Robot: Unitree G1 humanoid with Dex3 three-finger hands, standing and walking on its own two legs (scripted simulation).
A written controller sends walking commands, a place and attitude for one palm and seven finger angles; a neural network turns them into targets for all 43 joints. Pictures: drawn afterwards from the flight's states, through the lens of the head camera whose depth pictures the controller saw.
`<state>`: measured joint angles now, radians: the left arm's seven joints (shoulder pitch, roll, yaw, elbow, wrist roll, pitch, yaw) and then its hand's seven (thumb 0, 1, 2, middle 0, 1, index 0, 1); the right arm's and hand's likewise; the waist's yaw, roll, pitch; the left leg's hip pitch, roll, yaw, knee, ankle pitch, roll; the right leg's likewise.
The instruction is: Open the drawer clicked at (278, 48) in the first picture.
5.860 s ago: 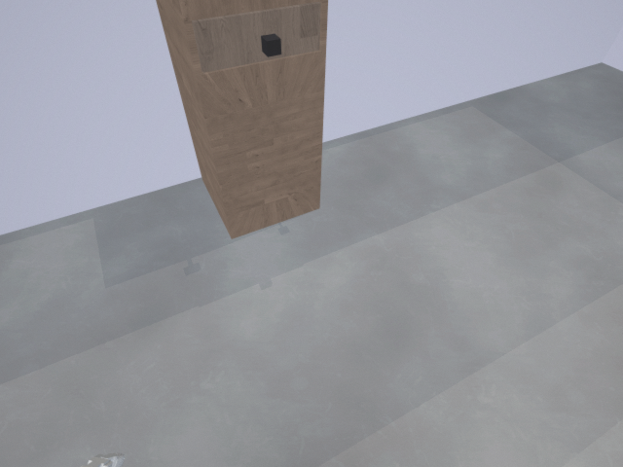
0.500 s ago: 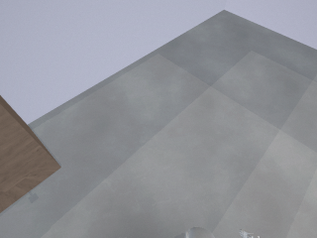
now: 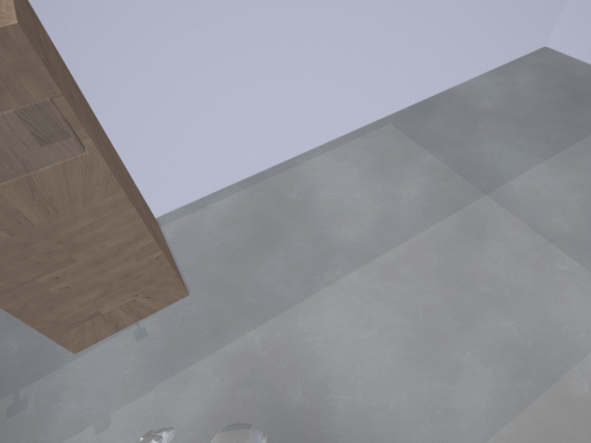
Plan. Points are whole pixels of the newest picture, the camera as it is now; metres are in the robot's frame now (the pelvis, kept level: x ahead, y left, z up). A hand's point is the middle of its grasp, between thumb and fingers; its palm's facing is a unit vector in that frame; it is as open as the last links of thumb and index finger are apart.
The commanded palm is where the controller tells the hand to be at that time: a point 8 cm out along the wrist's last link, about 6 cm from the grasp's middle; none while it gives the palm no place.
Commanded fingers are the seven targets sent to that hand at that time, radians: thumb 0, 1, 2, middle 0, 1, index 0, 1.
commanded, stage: turn to face it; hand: left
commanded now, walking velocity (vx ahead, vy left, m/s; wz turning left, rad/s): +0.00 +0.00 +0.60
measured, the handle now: out of the picture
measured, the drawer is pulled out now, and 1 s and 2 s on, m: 0.00 0.00 0.00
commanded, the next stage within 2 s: take the last steps up to it in 0.80 s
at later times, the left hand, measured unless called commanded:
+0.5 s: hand out of the picture +0.01 +0.28 -0.16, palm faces +0.31 -0.91 -0.26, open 7.4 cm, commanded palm none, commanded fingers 0.00 0.90 0.90 -0.20 -0.30 -0.20 -0.30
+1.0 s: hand out of the picture -0.08 +0.20 -0.16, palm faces +0.49 -0.83 -0.24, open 7.4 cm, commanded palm none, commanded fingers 0.00 0.90 0.90 -0.20 -0.30 -0.20 -0.30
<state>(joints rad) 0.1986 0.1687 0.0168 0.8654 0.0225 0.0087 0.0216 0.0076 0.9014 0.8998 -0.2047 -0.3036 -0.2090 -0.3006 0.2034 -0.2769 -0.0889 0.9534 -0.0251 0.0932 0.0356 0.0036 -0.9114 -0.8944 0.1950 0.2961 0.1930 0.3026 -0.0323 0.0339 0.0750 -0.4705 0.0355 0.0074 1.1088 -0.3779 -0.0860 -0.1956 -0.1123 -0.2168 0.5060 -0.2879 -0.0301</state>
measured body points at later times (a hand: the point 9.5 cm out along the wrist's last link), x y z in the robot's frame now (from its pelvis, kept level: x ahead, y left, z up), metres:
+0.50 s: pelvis -0.01 +0.04 +0.00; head +0.02 +0.06 +0.45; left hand +0.00 +0.32 -0.14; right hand +0.15 -0.18 -0.13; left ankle -0.02 +0.14 -0.74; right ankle +0.03 -0.11 -0.68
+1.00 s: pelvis -0.02 +0.01 +0.00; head +0.00 +0.01 +0.45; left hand -0.10 +0.24 -0.14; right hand +0.14 -0.20 -0.16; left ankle -0.12 +0.12 -0.70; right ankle +0.04 -0.09 -0.74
